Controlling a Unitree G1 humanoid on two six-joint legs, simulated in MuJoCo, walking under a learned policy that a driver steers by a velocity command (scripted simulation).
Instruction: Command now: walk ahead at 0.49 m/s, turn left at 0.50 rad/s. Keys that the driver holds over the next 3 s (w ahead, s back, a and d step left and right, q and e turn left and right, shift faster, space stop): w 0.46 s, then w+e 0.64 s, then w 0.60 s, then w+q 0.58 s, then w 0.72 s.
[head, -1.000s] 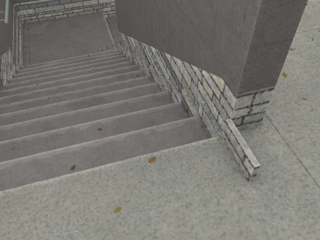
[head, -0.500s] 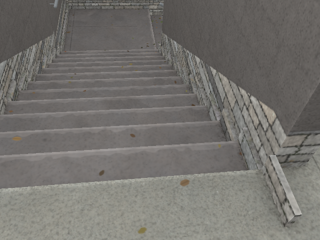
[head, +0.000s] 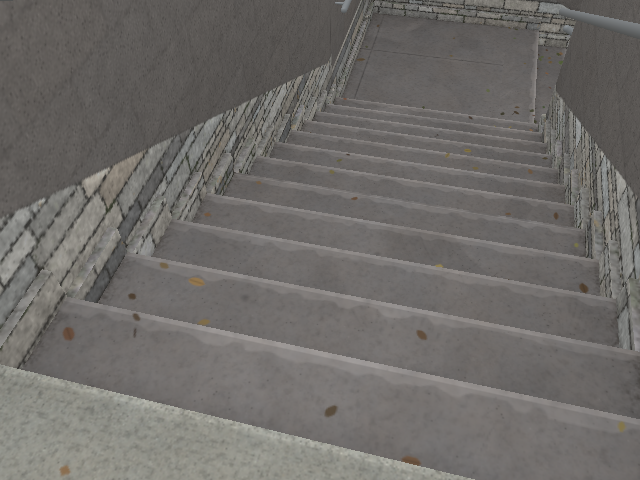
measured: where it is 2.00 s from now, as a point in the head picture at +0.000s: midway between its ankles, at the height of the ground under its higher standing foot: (394, 340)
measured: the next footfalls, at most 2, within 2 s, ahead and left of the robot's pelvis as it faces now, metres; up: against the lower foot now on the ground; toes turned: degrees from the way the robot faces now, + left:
left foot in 0.28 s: +0.29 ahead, +0.12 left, +0.00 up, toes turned +8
right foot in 0.78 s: +0.45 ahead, -0.04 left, +0.00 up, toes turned -7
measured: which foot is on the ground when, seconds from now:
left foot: up 0.00-0.26, down 0.28-0.82, up 0.84-1.00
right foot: down 0.00-0.28, up 0.30-0.76, down 0.78-1.00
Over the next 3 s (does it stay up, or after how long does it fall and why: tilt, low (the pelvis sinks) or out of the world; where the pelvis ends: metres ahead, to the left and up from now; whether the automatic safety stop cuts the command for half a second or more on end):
stays up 1.47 -0.26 -0.62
